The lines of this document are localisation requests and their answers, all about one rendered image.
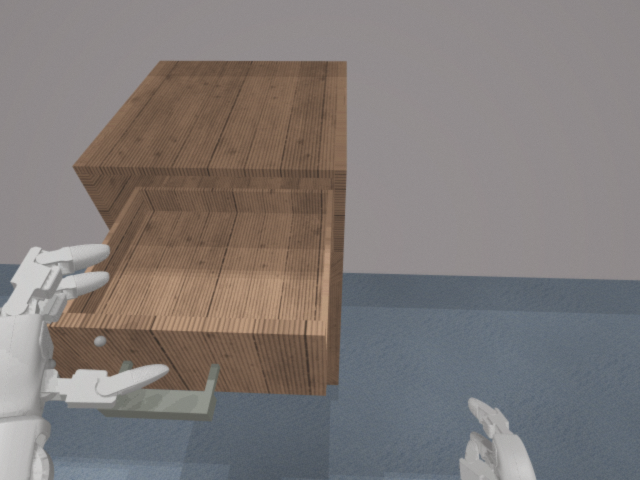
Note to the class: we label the cabinet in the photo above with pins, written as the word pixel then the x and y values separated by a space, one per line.
pixel 231 124

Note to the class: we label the robot right hand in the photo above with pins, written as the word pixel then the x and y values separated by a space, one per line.
pixel 505 457

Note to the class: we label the drawer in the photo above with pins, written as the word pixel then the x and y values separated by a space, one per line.
pixel 199 276

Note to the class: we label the robot left hand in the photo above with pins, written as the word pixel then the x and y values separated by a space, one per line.
pixel 39 297

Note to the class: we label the handle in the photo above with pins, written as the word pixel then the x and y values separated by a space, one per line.
pixel 167 404

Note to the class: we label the left robot forearm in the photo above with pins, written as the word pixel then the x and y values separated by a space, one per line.
pixel 22 456

